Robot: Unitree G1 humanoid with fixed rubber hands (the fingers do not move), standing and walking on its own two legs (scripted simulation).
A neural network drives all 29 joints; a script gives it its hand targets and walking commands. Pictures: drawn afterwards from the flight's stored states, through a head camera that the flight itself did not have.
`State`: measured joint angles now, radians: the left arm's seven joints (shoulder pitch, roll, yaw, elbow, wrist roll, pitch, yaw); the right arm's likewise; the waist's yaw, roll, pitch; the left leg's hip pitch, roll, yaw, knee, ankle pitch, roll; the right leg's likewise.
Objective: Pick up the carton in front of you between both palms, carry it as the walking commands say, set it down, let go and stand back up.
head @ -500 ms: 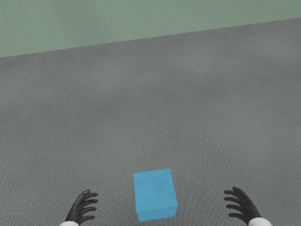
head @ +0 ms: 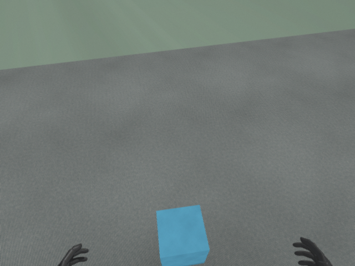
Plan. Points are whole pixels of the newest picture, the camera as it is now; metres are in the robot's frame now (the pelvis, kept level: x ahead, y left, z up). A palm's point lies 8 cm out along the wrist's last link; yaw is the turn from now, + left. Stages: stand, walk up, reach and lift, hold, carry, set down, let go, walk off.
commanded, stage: stand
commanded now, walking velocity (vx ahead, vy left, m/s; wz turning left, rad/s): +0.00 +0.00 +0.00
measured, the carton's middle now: (181, 237) +0.38 +0.01 -0.65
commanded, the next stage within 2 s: none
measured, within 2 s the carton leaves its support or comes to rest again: neither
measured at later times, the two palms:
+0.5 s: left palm out of the picture +0.11 +0.30 -0.09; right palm out of the picture +0.11 -0.29 -0.08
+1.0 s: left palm out of the picture +0.07 +0.30 -0.09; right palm out of the picture +0.07 -0.31 -0.09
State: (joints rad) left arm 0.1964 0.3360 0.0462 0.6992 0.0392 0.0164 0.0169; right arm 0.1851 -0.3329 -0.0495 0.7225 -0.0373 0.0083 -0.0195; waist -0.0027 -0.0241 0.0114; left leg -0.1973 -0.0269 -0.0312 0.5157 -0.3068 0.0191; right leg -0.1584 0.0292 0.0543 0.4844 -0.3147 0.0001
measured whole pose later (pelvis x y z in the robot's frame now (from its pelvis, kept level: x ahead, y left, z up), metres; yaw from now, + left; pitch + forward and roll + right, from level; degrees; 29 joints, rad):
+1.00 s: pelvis -0.02 +0.00 +0.01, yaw +0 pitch -3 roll +0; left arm 0.15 0.38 0.01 0.97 0.02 -0.01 0.01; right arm 0.14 -0.37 -0.01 0.99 -0.02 -0.01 -0.01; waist 0.00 -0.01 0.03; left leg -0.12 -0.02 -0.03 0.37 -0.20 0.01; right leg -0.09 0.02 0.05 0.35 -0.22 0.00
